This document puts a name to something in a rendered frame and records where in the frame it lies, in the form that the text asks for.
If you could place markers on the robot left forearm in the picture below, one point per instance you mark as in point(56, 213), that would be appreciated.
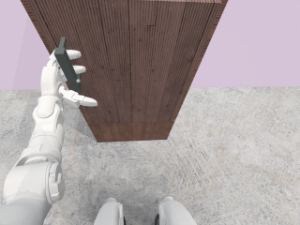
point(48, 136)

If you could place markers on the cupboard door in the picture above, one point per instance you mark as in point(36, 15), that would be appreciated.
point(139, 55)

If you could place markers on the left robot upper arm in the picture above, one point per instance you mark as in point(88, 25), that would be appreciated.
point(31, 190)

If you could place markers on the right robot shin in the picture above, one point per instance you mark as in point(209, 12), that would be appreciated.
point(167, 199)

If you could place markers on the left robot hand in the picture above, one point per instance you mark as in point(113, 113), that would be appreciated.
point(52, 79)

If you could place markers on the robot left thigh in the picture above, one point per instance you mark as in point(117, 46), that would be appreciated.
point(111, 213)

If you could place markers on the handle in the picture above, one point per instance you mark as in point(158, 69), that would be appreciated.
point(64, 62)

